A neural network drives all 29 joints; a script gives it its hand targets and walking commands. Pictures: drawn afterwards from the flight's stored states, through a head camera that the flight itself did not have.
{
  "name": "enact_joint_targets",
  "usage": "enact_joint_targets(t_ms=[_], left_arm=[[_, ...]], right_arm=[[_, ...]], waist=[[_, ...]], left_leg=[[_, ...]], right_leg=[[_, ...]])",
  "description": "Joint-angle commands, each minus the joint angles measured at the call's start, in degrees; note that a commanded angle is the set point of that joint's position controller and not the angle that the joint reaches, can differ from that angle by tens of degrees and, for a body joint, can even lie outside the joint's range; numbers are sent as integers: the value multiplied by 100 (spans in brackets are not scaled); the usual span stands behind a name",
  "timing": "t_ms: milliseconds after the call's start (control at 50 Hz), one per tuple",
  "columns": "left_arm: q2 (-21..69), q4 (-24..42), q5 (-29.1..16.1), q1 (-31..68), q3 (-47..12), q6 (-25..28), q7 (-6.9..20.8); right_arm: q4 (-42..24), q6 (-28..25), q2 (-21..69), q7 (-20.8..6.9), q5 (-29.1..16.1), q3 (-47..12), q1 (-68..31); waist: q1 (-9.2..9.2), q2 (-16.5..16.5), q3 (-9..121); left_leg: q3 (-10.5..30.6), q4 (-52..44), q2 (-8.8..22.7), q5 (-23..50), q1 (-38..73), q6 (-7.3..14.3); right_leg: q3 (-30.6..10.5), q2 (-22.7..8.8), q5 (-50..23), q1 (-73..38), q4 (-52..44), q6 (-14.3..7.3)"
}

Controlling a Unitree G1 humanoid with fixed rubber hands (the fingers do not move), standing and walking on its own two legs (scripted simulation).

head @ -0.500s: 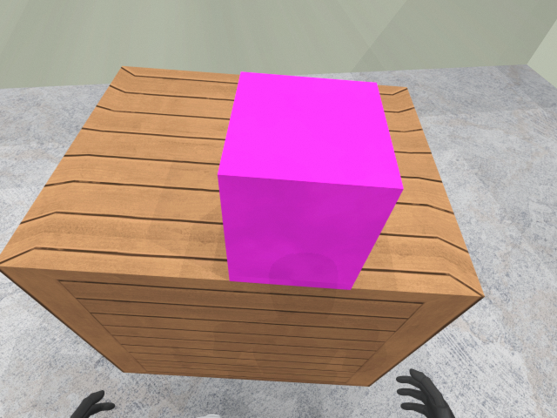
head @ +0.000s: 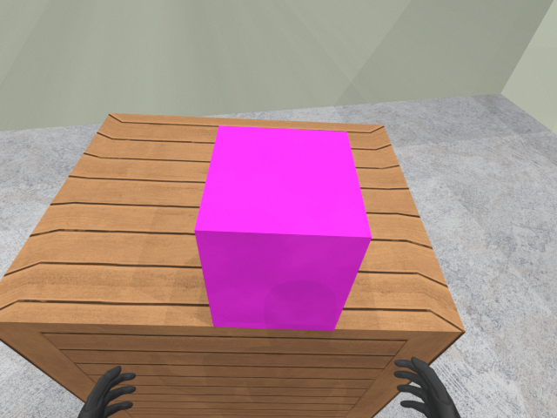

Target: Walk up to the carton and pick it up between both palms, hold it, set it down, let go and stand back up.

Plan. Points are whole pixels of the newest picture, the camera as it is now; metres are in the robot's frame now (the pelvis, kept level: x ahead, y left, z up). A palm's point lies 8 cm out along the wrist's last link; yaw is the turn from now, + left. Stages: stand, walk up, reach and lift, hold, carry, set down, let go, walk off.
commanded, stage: reach and lift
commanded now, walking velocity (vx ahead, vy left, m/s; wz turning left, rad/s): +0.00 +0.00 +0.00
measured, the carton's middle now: (278, 232) +0.39 +0.00 +0.05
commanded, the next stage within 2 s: none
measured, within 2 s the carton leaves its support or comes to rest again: neither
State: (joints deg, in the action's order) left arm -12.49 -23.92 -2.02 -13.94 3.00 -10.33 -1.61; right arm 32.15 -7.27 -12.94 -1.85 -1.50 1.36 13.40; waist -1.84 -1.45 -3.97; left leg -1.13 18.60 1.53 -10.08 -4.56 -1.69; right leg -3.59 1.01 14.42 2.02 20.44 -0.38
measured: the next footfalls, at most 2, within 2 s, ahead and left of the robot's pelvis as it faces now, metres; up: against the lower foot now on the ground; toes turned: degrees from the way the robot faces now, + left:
none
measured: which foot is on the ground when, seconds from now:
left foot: down 0.00-1.00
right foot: down 0.00-1.00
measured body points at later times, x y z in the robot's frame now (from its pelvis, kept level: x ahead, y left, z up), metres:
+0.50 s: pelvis +0.01 +0.01 +0.00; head -0.01 +0.01 +0.45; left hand +0.17 +0.22 -0.03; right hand +0.18 -0.22 -0.02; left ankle +0.00 +0.14 -0.75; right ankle -0.03 -0.11 -0.75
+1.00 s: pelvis -0.02 +0.00 +0.00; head -0.02 +0.01 +0.45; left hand +0.19 +0.19 +0.03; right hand +0.19 -0.21 +0.04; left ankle +0.00 +0.14 -0.75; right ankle -0.03 -0.11 -0.75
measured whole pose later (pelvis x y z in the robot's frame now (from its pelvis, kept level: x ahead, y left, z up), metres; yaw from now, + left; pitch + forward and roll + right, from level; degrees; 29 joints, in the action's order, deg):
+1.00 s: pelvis -0.02 +0.00 +0.00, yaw -1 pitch -3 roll +1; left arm -11.6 7.5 -12.2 -18.6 -6.1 -8.7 -7.6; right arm -3.7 2.2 -10.3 2.2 -10.9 2.4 20.4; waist -3.0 -1.1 -2.6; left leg -1.9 16.3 1.5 -7.2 -5.8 -1.4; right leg -4.3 1.0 12.2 4.5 20.1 -0.4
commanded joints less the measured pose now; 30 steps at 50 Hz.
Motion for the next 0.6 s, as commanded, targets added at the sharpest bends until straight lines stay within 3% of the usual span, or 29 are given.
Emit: enact_joint_targets(t_ms=[0,120,240,360,580], left_arm=[[-615,1109,-80,265,108,555,18],[-544,1536,-136,-139,0,782,-7],[-423,1983,-182,-395,-113,876,-83],[-308,2411,-245,-589,-218,948,-168],[-275,3228,-603,-769,-471,1161,-329]], right_arm=[[-760,-463,-558,136,-106,238,-137],[-1081,-628,-604,181,-251,244,12],[-1586,-597,-594,147,-410,245,201],[-2163,-457,-537,111,-586,231,488],[-3584,-114,-308,169,-710,318,881]], waist=[[104,-33,742],[62,11,716],[7,117,565],[-15,184,465],[-74,66,331]], left_leg=[[-321,56,-309,1503,1214,-19],[-227,54,-271,2158,1399,-95],[-186,6,-224,2350,1423,-139],[-183,-79,-192,2212,1385,-132],[-209,-256,-144,1299,1057,-14]], right_leg=[[335,3,-2033,832,-582,212],[385,91,-2100,785,-721,114],[382,120,-1798,865,-845,-14],[329,104,-1489,959,-934,-91],[194,18,-717,1187,-948,-82]])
